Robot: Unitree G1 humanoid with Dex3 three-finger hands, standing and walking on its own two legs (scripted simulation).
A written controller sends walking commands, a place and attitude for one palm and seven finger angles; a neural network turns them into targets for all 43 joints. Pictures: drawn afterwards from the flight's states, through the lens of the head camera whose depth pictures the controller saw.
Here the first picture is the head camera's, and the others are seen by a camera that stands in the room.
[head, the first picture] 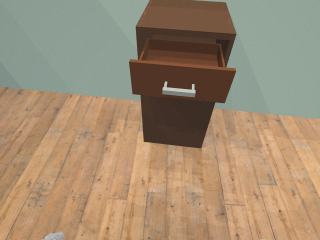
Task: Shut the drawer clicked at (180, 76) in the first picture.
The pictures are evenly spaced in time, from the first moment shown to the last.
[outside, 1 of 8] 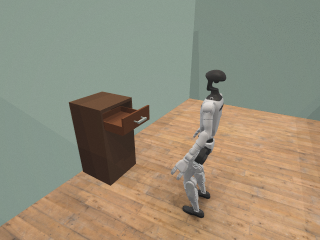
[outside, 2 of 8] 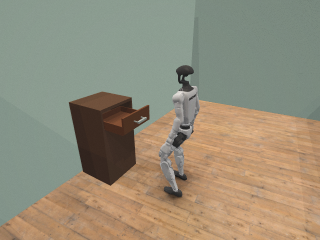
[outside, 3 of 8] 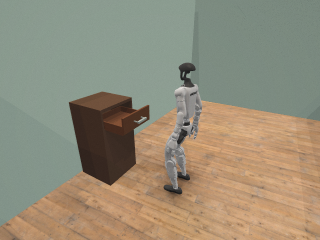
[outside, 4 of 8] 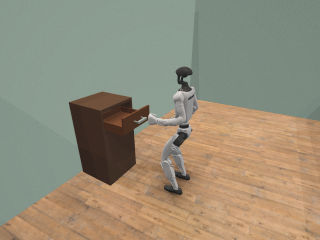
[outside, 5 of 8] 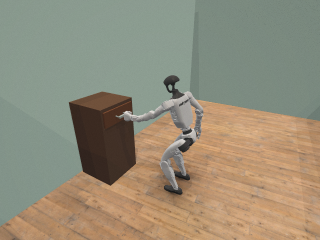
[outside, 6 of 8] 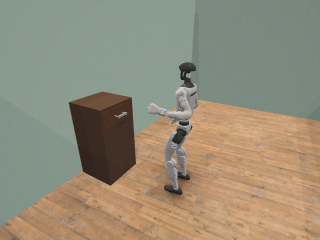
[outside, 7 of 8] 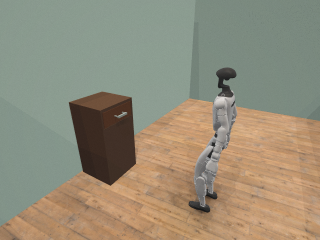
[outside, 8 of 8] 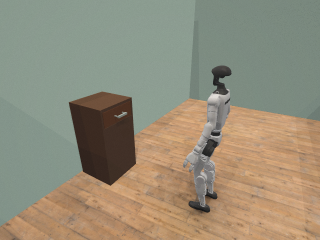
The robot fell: no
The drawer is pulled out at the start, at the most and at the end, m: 0.25 0.25 0.00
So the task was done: yes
